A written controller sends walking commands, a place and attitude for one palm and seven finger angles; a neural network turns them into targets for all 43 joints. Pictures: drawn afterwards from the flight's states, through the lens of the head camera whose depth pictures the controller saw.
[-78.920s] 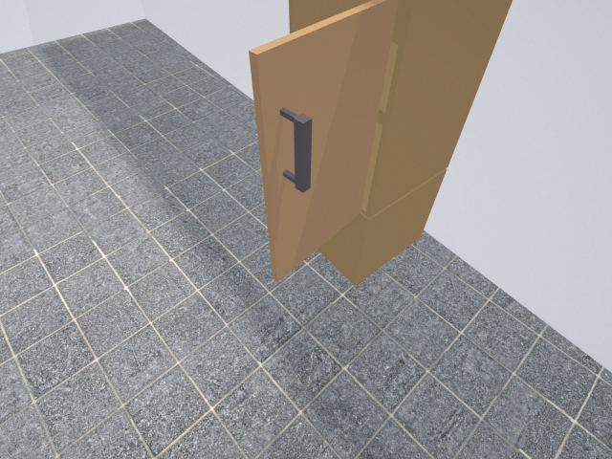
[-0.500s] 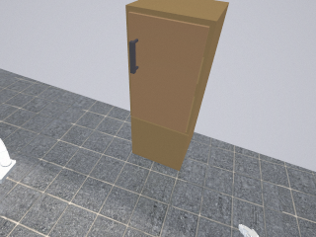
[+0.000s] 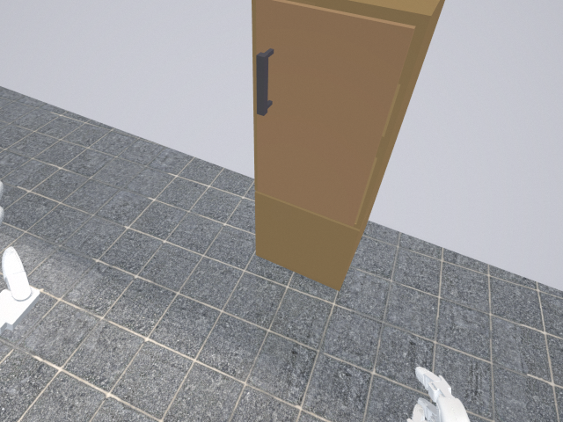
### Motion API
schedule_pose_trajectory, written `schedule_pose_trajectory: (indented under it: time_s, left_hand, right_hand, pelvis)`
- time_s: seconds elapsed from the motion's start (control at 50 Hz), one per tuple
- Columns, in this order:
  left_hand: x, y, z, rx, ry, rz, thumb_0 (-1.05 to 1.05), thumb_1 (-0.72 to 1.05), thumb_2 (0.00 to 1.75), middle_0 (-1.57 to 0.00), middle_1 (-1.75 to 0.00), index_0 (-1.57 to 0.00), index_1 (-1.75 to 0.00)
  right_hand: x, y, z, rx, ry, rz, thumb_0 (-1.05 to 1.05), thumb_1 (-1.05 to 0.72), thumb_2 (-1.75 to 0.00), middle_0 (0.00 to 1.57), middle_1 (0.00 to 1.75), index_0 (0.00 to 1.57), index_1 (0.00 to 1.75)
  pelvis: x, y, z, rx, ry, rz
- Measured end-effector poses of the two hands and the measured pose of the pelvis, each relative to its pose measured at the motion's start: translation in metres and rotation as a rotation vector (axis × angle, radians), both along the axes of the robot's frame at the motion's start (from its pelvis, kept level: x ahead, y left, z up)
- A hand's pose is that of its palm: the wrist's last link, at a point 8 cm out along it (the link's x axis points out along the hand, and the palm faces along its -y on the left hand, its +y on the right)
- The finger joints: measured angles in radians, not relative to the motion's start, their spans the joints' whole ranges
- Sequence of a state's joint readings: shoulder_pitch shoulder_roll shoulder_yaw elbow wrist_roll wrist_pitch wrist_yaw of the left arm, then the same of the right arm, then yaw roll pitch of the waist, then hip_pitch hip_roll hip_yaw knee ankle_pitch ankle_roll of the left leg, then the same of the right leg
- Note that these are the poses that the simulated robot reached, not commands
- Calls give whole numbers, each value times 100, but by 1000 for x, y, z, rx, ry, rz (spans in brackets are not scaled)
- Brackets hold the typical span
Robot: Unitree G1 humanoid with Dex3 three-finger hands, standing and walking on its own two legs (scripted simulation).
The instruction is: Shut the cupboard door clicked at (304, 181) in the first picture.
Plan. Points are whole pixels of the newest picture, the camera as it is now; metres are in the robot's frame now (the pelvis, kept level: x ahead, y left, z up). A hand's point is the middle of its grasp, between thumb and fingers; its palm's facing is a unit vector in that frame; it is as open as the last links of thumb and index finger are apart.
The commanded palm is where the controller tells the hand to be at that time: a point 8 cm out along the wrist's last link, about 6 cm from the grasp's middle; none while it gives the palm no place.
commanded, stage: stop stepping back and stand still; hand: left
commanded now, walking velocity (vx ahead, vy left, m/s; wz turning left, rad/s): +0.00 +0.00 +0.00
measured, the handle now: (266, 82) +0.86 +0.09 +0.07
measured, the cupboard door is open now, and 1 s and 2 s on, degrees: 0 0 0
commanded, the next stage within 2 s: let the arm hang, fingers relaxed in 0.24 s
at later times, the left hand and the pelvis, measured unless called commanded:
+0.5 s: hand (108, 381) +0.19 +0.26 -0.05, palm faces +0.07 -0.91 -0.40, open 7.4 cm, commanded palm none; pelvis -0.01 +0.02 +0.00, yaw +1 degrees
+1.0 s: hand out of the picture -0.10 +0.20 -0.16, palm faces +0.03 -0.98 -0.19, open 7.3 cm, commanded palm none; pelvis -0.02 +0.03 +0.01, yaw +0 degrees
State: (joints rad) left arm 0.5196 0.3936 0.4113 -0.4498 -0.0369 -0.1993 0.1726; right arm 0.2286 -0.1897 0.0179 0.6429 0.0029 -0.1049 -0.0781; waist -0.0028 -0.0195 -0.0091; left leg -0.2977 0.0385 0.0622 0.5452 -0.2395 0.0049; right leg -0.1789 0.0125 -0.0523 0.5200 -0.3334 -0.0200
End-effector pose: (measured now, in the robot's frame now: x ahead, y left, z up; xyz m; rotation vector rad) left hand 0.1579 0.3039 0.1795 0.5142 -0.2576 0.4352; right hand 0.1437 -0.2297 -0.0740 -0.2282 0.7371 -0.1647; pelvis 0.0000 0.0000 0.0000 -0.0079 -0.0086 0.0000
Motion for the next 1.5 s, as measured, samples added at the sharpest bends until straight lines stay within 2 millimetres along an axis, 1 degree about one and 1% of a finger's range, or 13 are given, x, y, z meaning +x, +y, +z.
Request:
schedule_pose_trajectory:
  time_s: [0.16,0.36,0.4,0.48,0.56,0.62,0.64,0.8,0.94,1.04,1.16,1.32,1.5]
  left_hand:
    - [16,-1,0,9,38,-43,2,89,90,-21,-30,-21,-31]
    - [20,6,-10,-5,84,-44,2,89,90,-21,-30,-21,-30]
    - [29,10,-49,-47,248,-53,1,89,90,-20,-30,-20,-30]
    - [19,4,-172,-240,744,-20,1,90,90,-19,-30,-20,-30]
    - [-42,-33,-270,-425,1161,-8,1,91,90,-19,-30,-19,-30]
    - [-99,-66,-312,-558,1377,1,1,92,90,-19,-30,-20,-30]
    - [-114,-65,-318,-594,1396,54,0,95,90,-20,-30,-20,-30]
    - [-218,-54,-324,-659,1647,211,0,98,90,-20,-30,-20,-30]
    - [-260,-54,-313,-660,1747,272,1,93,90,-20,-30,-20,-30]
    - [-259,-60,-314,-665,1732,261,1,92,90,-19,-30,-20,-30]
    - [-242,-72,-319,-678,1674,216,1,91,90,-19,-30,-20,-30]
    - [-222,-85,-322,-685,1618,169,1,91,90,-19,-30,-20,-30]
    - [-219,-87,-321,-675,1622,174,1,91,90,-19,-30,-20,-30]
  right_hand:
    - [27,16,5,40,-21,19,2,-91,-90,20,30,21,30]
    - [23,12,4,26,-1,14,2,-91,-90,20,30,21,30]
    - [20,7,-7,29,28,64,1,-91,-90,20,30,21,30]
    - [4,-5,-29,18,124,65,1,-91,-90,20,30,21,30]
    - [-33,-10,-36,3,236,14,1,-91,-90,20,30,21,30]
    - [-71,-9,-40,-8,362,-17,1,-91,-90,20,30,20,30]
    - [-84,-8,-41,-10,410,-25,1,-91,-90,20,30,20,30]
    - [-171,15,-52,37,688,-89,1,-91,-90,20,30,20,30]
    - [-201,42,-63,115,738,-123,1,-91,-90,20,30,20,30]
    - [-205,55,-68,152,729,-127,1,-91,-90,20,30,20,30]
    - [-201,61,-71,169,698,-128,1,-91,-90,20,30,20,30]
    - [-196,52,-69,160,665,-136,1,-91,-90,20,30,20,30]
    - [-199,37,-67,141,676,-146,1,-91,-90,20,30,20,30]
  pelvis:
    - [11,4,2,-5,20,-14]
    - [11,11,3,-8,26,-6]
    - [6,15,0,-8,32,4]
    - [-4,22,-4,-4,25,12]
    - [-10,21,-4,6,4,9]
    - [-13,19,-1,3,-8,10]
    - [-14,17,0,0,-10,15]
    - [-18,19,6,-14,-13,20]
    - [-21,26,8,-9,-25,6]
    - [-24,29,8,-4,-26,0]
    - [-27,29,7,1,-23,-2]
    - [-28,24,7,4,-19,-3]
    - [-26,16,7,2,-21,-3]
